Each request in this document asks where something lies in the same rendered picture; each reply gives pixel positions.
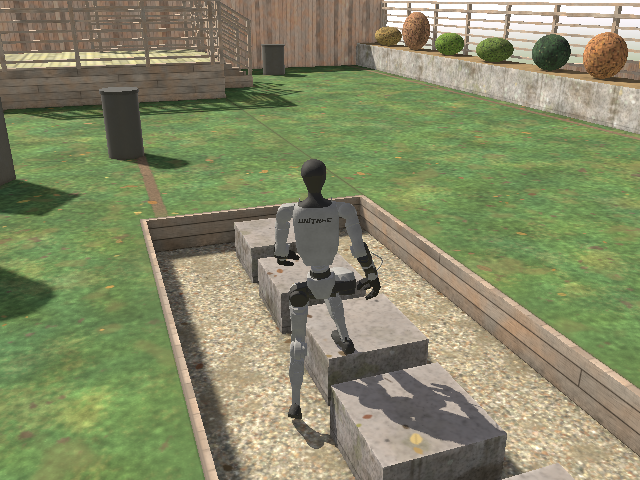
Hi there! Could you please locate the robot thigh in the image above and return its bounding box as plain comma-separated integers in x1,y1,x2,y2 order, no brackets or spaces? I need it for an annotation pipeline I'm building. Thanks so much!
330,267,356,295
289,281,309,360

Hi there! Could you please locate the robot right thigh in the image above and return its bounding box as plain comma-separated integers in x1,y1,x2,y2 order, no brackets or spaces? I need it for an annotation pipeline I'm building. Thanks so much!
330,267,356,295

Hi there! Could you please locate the left robot hand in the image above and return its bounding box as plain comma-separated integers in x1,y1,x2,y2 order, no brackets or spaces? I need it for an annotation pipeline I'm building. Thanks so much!
277,250,300,266

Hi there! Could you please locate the right robot hand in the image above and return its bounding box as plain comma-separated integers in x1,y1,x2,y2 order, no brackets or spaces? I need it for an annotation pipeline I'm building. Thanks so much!
357,277,381,300

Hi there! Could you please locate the robot left thigh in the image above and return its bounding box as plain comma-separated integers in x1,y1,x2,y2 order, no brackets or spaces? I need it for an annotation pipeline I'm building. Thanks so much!
289,281,309,360

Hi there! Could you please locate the robot left upper arm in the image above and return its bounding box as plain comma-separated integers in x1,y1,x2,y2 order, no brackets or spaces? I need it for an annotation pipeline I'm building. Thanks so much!
274,203,295,257

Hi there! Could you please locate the robot right forearm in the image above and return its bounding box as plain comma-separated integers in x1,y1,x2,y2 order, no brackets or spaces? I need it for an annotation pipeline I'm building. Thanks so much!
357,242,378,281

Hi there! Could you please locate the robot right upper arm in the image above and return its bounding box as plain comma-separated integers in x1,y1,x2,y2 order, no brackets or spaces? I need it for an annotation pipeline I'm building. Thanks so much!
336,202,367,258

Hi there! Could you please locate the robot left forearm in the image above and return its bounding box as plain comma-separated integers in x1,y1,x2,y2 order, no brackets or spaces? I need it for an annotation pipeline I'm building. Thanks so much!
273,242,288,261

